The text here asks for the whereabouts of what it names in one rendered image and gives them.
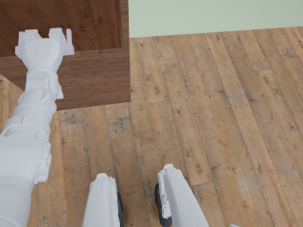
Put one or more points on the robot shin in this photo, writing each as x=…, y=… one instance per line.
x=114, y=205
x=164, y=200

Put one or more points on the left robot upper arm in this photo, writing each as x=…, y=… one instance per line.
x=23, y=163

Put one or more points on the robot right shin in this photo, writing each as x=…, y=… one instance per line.
x=164, y=200

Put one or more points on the handle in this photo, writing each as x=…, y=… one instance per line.
x=68, y=48

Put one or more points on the robot left shin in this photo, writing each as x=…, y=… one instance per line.
x=114, y=205

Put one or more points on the drawer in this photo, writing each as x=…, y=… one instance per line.
x=94, y=24

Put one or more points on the cabinet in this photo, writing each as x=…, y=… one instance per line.
x=88, y=78

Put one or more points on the robot left forearm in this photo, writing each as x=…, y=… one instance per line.
x=36, y=105

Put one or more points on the robot left hand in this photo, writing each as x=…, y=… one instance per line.
x=38, y=52

